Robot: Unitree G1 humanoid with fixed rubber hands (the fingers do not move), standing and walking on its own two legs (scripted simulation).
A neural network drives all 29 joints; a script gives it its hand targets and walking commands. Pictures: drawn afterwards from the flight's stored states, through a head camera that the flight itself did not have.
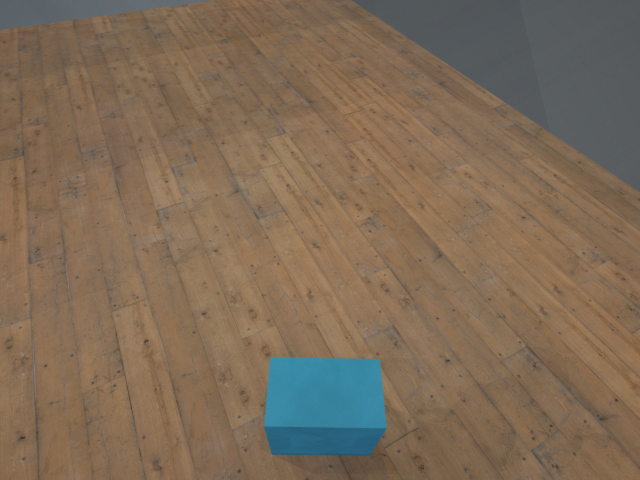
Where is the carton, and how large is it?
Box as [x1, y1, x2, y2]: [264, 357, 386, 455]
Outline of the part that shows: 270,357 264,427 272,454 370,454 386,428 379,359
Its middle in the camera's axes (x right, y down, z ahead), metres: +0.01 +0.47 +1.04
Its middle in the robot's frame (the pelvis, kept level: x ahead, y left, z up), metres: +0.40 -0.01 -0.62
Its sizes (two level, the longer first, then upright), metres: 0.279 0.163 0.292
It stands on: the floor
